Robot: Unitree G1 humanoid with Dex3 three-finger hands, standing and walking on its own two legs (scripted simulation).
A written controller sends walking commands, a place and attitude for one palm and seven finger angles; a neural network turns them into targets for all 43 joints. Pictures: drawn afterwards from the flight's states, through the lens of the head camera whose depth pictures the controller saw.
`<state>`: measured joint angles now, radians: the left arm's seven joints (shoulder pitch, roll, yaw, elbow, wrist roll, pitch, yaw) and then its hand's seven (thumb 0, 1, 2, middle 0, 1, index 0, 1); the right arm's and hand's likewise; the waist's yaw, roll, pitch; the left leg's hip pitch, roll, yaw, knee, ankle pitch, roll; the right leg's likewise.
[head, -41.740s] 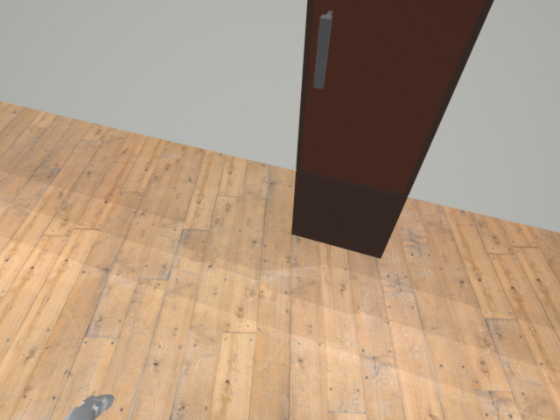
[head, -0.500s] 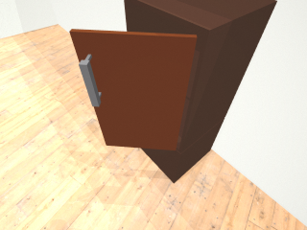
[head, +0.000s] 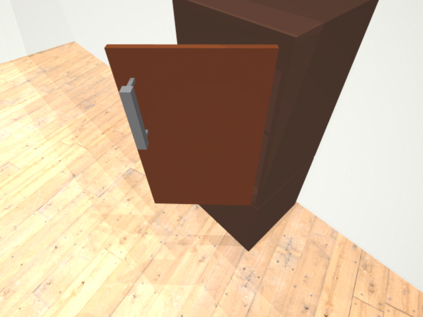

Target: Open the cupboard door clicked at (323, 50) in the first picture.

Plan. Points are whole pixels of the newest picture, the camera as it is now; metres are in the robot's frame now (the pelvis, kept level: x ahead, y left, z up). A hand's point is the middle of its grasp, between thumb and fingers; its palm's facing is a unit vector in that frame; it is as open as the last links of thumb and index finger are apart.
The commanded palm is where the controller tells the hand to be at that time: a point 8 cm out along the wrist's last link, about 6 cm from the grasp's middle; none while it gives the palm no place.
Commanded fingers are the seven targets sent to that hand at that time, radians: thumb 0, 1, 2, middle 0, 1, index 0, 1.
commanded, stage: look again from close up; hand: left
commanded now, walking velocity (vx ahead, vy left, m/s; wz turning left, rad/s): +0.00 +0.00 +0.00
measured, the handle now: (137, 115) +0.54 +0.21 +0.09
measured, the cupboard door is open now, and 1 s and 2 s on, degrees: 45 45 45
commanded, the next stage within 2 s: raise the hand with hooked fingers in 0.10 s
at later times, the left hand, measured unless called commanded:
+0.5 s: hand (129, 255) +0.22 +0.17 +0.02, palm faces +0.08 -1.00 +0.00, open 7.9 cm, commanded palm +0.13 +0.24 -0.04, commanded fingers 0.00 0.53 0.74 -0.23 -0.54 -0.23 -0.54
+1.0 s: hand (115, 265) +0.21 +0.19 +0.02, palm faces -0.05 -1.00 -0.05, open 10.9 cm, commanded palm +0.16 +0.26 +0.02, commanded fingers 0.00 -0.06 0.49 -0.27 -0.92 -0.27 -0.92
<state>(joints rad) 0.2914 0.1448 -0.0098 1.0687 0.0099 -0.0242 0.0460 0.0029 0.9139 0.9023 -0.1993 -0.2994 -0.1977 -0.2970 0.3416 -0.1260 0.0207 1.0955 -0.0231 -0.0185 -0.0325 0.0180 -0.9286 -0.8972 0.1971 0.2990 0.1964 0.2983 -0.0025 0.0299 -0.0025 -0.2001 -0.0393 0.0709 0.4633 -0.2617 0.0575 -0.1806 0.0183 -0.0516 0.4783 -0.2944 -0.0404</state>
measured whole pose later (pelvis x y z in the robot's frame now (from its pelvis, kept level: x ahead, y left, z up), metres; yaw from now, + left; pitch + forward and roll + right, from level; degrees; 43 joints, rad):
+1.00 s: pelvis -0.03 -0.03 -0.05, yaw +2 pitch +9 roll -1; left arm 0.26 0.34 0.26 0.11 -0.36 -0.21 -0.40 0.00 0.16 0.59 -0.26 -0.77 -0.26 -0.77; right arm 0.25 -0.20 0.06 0.59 0.05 -0.17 -0.08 0.02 -0.90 -0.90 0.20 0.30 0.20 0.30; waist -0.02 0.04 -0.08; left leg -0.65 0.01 0.02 0.91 -0.41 0.01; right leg -0.59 0.05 -0.12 0.87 -0.44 -0.08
